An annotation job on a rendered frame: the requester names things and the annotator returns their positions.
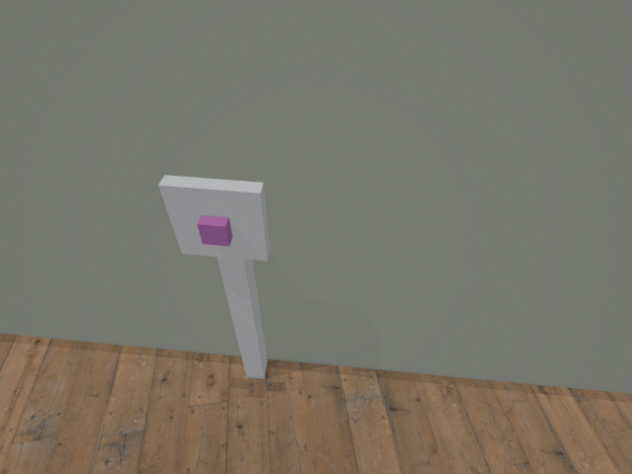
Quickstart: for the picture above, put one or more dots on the panel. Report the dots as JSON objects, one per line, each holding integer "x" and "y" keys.
{"x": 186, "y": 200}

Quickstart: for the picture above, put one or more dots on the button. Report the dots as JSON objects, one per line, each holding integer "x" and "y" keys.
{"x": 215, "y": 230}

